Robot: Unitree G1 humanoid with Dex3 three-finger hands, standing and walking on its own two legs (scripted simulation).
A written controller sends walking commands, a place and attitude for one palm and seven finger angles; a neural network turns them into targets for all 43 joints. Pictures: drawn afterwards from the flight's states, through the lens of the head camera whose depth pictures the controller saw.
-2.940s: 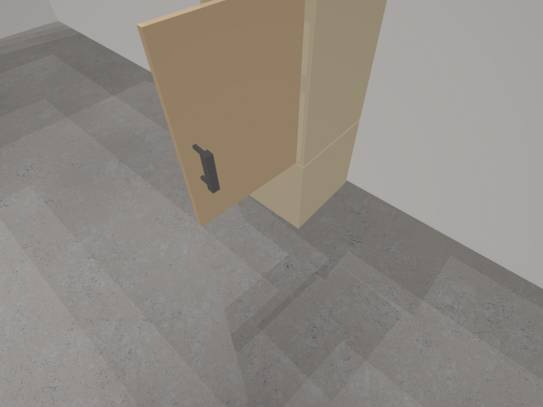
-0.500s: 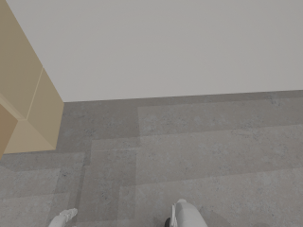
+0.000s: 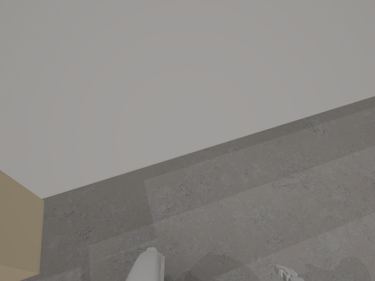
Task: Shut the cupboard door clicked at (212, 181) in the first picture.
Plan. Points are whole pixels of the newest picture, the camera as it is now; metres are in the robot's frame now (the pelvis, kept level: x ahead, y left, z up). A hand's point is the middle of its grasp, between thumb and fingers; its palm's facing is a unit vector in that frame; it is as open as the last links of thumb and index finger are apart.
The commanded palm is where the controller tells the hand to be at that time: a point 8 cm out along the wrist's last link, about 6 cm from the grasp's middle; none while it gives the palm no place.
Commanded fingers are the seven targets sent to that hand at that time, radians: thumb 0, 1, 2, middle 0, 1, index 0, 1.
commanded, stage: walk to a spot facing it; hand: left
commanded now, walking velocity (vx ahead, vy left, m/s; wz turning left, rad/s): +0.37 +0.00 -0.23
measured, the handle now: out of the picture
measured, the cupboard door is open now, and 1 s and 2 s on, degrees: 85 85 85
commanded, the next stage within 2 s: turn to face it in 0.26 s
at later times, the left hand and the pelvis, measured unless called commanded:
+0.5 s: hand (142, 199) +0.35 +0.18 -0.17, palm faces -0.13 -0.98 -0.17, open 7.3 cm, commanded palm none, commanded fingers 0.00 0.90 0.90 -0.20 -0.30 -0.20 -0.30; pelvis +0.25 +0.01 +0.00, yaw -9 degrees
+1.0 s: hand (151, 175) +0.44 +0.17 -0.19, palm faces +0.19 -0.97 -0.16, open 7.3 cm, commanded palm none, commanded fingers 0.00 0.90 0.90 -0.20 -0.30 -0.20 -0.30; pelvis +0.36 -0.02 -0.02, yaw +10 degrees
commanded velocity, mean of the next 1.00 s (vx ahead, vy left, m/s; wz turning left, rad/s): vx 0.09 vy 0.00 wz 0.27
